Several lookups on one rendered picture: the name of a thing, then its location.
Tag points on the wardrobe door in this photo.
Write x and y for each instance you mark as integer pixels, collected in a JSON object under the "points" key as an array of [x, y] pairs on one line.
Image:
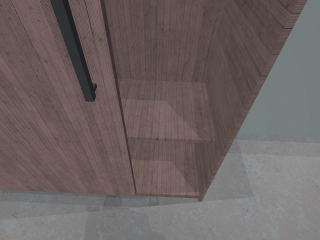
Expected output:
{"points": [[51, 139]]}

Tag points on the handle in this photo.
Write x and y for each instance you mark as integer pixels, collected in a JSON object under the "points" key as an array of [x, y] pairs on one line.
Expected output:
{"points": [[69, 33]]}

